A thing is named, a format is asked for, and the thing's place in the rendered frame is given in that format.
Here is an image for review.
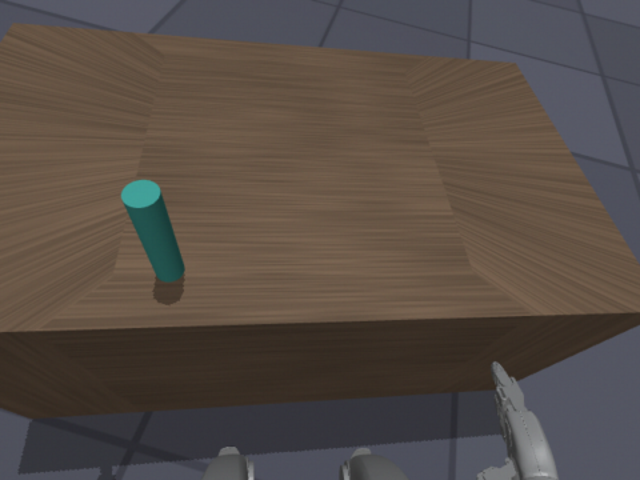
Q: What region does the can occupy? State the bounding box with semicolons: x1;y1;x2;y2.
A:
121;180;185;282

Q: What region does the right robot hand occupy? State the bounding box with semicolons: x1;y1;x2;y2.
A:
476;361;559;480

